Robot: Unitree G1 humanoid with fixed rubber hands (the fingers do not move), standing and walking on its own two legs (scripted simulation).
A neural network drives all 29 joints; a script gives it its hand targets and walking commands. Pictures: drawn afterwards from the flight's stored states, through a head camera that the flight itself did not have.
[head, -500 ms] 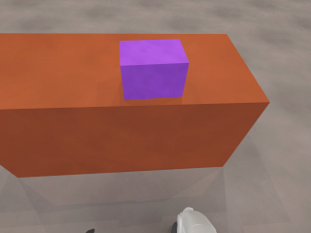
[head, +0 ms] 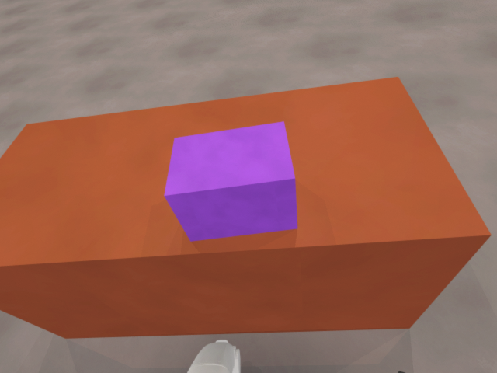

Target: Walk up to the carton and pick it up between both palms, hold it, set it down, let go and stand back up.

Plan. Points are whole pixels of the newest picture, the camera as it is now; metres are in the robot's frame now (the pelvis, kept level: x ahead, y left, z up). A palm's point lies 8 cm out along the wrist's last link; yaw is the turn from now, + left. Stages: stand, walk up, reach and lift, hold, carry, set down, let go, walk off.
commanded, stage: walk up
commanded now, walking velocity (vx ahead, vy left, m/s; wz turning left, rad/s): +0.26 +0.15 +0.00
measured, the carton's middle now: (235, 183) +0.51 +0.08 -0.04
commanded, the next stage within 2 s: none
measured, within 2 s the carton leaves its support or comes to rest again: neither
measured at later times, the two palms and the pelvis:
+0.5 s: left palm out of the picture +0.02 +0.28 -0.16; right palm out of the picture +0.06 -0.16 -0.15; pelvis +0.04 +0.06 -0.01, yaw +1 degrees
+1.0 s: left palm out of the picture -0.01 +0.21 -0.16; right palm out of the picture -0.01 -0.18 -0.15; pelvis +0.04 +0.03 -0.01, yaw +1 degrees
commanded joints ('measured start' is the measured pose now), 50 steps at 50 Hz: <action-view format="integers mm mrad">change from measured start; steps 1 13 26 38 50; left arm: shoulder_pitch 43 103 -5 -41 -26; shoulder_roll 162 -5 17 33 99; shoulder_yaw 25 2 19 -19 16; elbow -52 -7 55 50 27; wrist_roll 1 -25 3 -7 -6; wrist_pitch -3 58 118 60 56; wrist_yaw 19 40 39 45 58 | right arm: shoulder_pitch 75 217 84 204 209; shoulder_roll -73 -74 -47 40 6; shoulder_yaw -10 36 46 69 55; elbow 7 86 69 130 129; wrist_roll -3 6 14 6 4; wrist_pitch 4 -76 -41 -35 -51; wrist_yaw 13 -61 -58 -40 -48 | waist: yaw -39 -17 -14 -87 -58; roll -229 172 -15 -196 37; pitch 80 -168 34 112 65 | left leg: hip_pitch -69 648 256 480 295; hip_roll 32 243 150 22 64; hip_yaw -17 -170 -178 -43 -134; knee -49 -635 -938 -704 -703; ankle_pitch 107 849 -377 -78 -2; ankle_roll -22 118 131 56 63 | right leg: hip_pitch -2 -114 -73 -311 -91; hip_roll -257 -23 11 -87 -54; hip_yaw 135 48 90 272 132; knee -164 217 259 -194 20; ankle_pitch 355 -255 -126 -262 -27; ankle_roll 56 14 34 7 28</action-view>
